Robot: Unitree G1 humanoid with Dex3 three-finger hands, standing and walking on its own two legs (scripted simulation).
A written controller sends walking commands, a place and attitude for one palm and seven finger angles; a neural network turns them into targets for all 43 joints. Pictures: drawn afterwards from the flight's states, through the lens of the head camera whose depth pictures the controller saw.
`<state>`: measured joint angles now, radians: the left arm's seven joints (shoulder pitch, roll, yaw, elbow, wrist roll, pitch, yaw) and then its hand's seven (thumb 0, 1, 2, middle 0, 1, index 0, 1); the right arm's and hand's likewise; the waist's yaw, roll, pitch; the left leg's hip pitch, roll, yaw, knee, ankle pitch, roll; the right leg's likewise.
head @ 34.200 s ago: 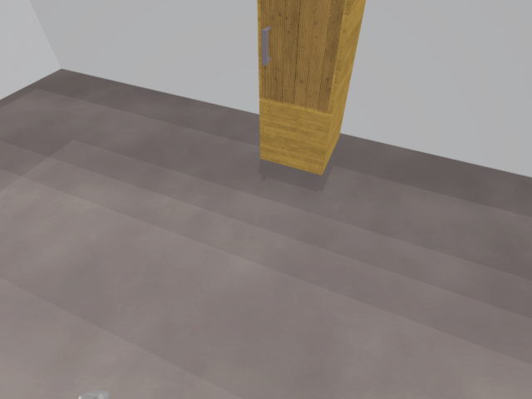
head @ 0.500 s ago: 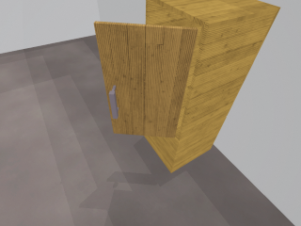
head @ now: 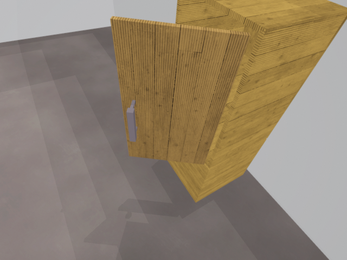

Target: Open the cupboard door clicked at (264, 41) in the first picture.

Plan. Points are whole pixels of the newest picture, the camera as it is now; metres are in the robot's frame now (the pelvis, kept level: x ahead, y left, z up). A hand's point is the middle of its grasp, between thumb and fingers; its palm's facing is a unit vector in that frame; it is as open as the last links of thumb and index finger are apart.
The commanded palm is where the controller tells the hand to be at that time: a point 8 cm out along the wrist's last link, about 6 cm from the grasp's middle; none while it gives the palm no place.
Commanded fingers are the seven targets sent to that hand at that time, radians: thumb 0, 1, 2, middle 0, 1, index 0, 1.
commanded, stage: come to a stop and stand still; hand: left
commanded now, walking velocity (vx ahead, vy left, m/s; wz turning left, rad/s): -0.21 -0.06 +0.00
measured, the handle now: (133, 121) +0.55 +0.18 -0.07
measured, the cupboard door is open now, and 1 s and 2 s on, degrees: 54 54 54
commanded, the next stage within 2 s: look again from close up in 1.36 s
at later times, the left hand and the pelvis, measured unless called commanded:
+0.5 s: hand out of the picture +0.13 +0.19 -0.17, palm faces +0.05 -0.97 -0.24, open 7.4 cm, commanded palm none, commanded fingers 0.00 0.90 0.90 -0.20 -0.30 -0.20 -0.30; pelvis +0.06 +0.00 +0.00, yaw +2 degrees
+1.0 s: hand out of the picture +0.04 +0.23 -0.16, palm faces +0.02 -0.98 -0.22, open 7.4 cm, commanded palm none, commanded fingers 0.00 0.90 0.90 -0.20 -0.30 -0.20 -0.30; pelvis +0.03 +0.04 +0.01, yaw -1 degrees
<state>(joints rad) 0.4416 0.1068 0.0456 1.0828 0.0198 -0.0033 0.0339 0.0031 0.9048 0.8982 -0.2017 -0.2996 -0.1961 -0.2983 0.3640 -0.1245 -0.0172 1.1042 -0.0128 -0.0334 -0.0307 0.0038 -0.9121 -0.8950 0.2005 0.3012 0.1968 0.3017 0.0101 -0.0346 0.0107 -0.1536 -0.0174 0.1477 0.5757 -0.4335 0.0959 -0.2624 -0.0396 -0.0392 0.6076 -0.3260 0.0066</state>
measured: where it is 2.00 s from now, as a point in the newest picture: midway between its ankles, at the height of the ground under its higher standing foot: outside the picture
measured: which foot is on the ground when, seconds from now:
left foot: down 0.00-0.38, up 0.40-0.64, down 0.66-1.00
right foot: down 0.00-0.00, up 0.02-0.36, down 0.38-0.68, up 0.70-0.90, down 0.92-1.00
